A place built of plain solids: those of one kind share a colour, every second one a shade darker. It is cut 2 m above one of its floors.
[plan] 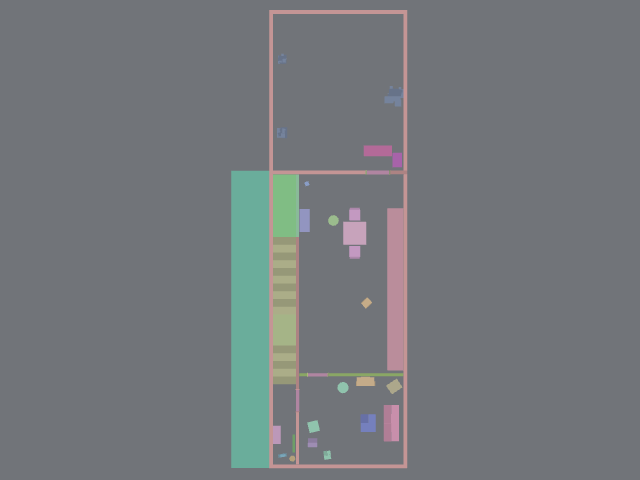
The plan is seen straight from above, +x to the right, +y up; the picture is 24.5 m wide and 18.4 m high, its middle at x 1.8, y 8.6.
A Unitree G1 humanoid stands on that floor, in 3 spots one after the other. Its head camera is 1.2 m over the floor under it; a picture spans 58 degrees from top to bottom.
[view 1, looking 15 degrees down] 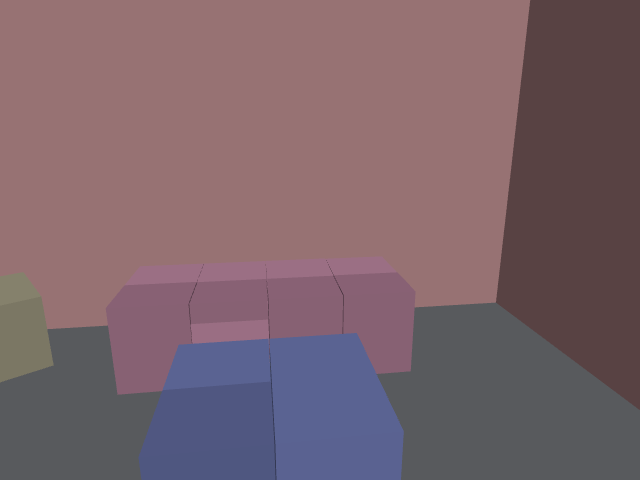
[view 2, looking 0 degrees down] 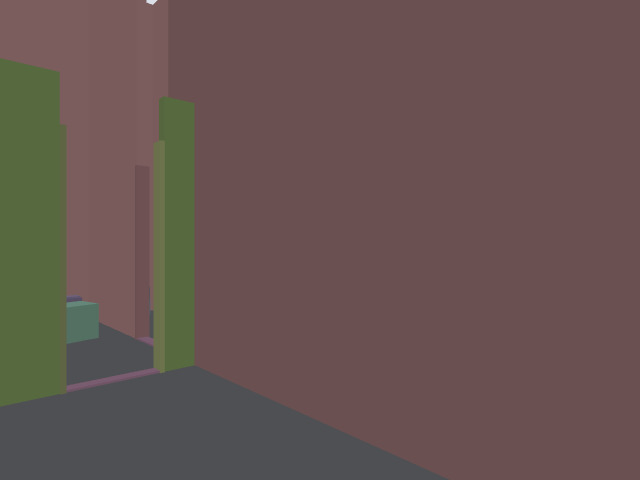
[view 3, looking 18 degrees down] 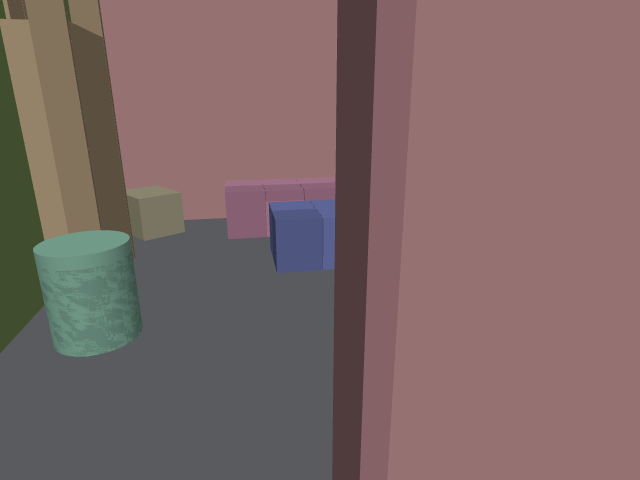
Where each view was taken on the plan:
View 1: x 2.40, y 1.60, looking -8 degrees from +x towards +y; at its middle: wall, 2.72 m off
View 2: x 2.95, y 7.34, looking -133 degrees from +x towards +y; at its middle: wall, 2.86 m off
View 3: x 0.44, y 2.17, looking -11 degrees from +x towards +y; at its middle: slotfit_low_table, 3.13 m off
